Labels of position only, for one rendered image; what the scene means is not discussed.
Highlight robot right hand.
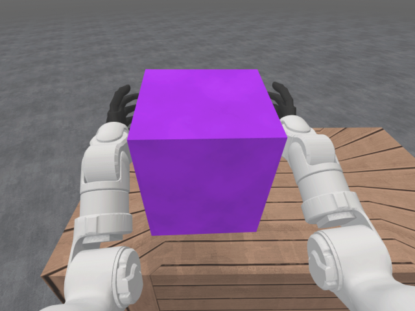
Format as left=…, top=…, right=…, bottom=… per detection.
left=267, top=82, right=296, bottom=119

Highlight right robot upper arm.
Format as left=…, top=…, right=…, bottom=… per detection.
left=307, top=225, right=415, bottom=311

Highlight left robot forearm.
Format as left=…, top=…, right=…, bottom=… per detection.
left=64, top=122, right=132, bottom=297

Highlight carton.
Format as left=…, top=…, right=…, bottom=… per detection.
left=127, top=69, right=287, bottom=236

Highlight right robot forearm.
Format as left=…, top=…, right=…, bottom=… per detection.
left=280, top=115, right=392, bottom=269

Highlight left robot upper arm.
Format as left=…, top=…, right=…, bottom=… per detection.
left=40, top=246, right=143, bottom=311

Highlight robot left hand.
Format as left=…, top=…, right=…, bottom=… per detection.
left=106, top=85, right=139, bottom=130

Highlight pedestal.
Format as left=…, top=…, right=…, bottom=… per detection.
left=40, top=127, right=415, bottom=311

